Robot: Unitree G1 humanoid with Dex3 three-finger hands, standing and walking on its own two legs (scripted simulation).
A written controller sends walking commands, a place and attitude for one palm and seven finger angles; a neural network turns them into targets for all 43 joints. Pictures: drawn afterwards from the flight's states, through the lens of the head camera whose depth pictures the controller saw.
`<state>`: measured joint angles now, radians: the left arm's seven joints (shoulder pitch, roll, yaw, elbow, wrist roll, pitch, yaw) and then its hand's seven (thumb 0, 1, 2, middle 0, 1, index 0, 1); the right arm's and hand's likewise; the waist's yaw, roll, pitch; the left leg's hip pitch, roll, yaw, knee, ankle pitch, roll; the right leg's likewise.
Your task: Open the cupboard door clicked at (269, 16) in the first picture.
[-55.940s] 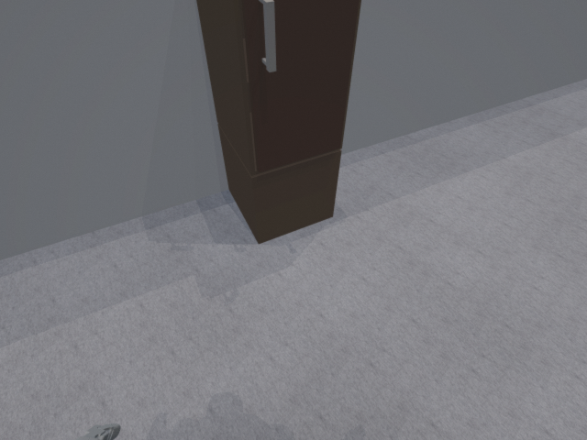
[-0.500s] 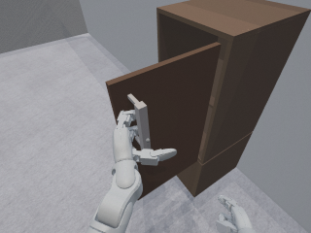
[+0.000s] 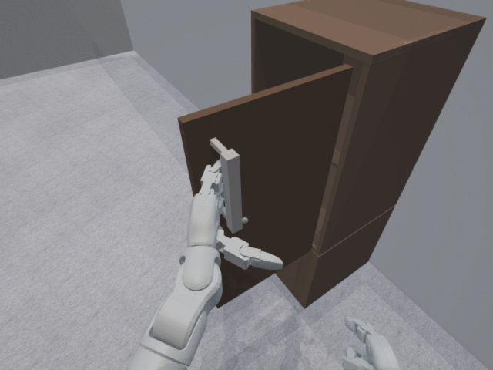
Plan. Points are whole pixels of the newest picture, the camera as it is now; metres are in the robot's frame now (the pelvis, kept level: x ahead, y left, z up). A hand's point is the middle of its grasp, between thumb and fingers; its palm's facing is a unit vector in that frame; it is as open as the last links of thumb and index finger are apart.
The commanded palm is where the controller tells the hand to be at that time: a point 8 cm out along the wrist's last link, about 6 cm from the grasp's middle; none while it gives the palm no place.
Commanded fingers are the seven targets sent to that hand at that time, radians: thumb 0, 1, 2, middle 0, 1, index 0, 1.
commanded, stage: slide the hand sideways off the handle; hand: left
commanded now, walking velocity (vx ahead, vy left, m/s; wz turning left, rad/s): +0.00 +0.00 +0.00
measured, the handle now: (226, 187) +0.37 +0.06 +0.13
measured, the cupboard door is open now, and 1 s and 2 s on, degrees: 89 95 95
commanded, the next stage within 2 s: draw the hand back to the body in 1.10 s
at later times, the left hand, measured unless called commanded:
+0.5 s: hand (233, 243) +0.26 +0.04 +0.13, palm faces -0.20 -0.98 -0.01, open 16.4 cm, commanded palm +0.23 +0.09 +0.14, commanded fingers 0.00 -0.50 0.30 -0.15 -0.30 -0.15 -0.30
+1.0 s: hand (191, 268) +0.22 +0.09 +0.13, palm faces -0.10 -0.99 -0.04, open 16.3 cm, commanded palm +0.19 +0.15 +0.14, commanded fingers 0.00 -0.50 0.30 -0.15 -0.30 -0.15 -0.30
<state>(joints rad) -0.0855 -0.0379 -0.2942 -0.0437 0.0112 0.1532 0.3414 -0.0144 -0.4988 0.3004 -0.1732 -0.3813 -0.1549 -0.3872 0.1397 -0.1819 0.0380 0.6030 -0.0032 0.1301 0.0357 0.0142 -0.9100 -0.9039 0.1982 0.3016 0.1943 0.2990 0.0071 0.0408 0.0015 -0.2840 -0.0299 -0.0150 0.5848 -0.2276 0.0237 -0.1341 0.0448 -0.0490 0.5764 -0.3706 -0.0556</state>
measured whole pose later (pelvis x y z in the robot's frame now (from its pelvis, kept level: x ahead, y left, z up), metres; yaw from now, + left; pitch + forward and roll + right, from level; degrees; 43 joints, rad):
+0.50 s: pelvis +0.00 +0.01 +0.00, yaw -2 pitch -5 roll +0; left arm 0.07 0.08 -0.25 -0.15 -0.12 0.10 0.07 -0.02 -0.50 0.30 -0.16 -0.31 -0.14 -0.30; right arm 0.18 -0.19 0.07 0.52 0.03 0.12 0.02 0.02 -0.91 -0.90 0.20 0.30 0.20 0.30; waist 0.00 0.05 -0.02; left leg -0.26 -0.01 0.02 0.56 -0.22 0.03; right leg -0.12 0.06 -0.02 0.55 -0.35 -0.05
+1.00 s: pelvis +0.02 -0.01 +0.00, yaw -1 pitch -2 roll +0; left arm 0.46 0.18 -0.07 -0.46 -0.18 0.06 -0.08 -0.02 -0.50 0.30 -0.17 -0.31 -0.15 -0.30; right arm 0.20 -0.22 0.06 0.46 0.04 0.03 0.00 0.02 -0.91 -0.90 0.20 0.30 0.20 0.30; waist 0.02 0.05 -0.05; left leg -0.29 -0.01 0.00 0.60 -0.27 0.01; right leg -0.14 0.06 -0.03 0.58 -0.40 -0.07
